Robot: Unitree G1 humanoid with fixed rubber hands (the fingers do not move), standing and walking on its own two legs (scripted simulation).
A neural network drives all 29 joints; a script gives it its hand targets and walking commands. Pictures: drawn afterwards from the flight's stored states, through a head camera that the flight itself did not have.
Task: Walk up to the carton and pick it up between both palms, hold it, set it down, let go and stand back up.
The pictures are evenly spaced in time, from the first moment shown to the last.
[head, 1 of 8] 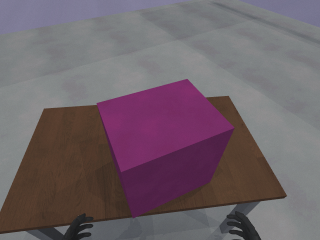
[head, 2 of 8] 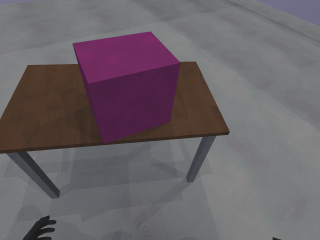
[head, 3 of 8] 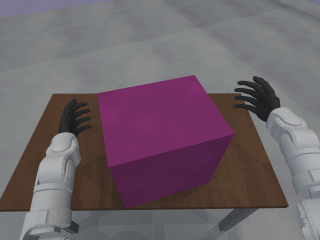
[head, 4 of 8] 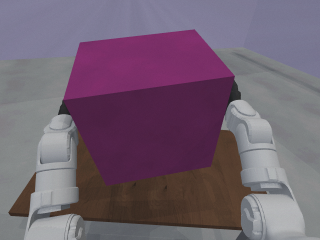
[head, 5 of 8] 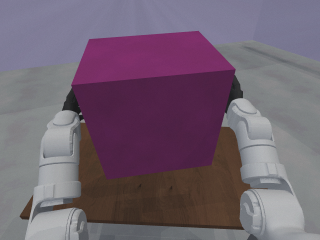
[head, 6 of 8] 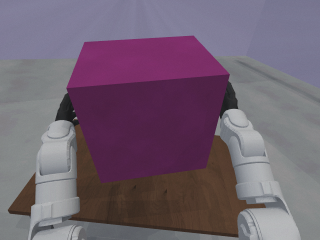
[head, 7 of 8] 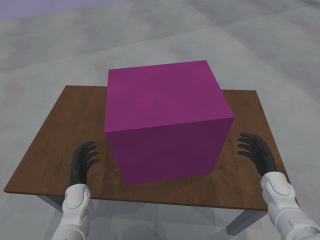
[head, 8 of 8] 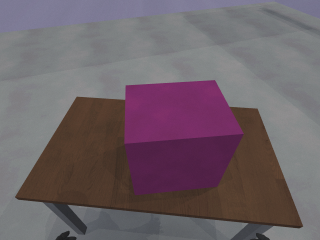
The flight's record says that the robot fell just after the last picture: no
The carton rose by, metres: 0.26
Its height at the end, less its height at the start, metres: +0.00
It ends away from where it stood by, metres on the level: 0.04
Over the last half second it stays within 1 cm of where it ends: yes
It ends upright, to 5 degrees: yes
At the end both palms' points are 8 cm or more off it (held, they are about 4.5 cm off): yes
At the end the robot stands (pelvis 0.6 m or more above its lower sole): yes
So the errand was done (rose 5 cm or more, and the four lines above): yes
